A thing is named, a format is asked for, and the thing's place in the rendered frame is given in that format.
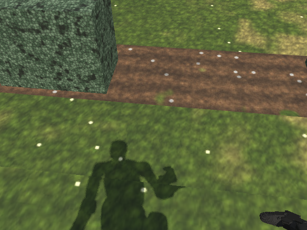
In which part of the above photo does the robot right hand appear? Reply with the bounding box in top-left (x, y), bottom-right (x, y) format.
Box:
top-left (259, 210), bottom-right (307, 230)

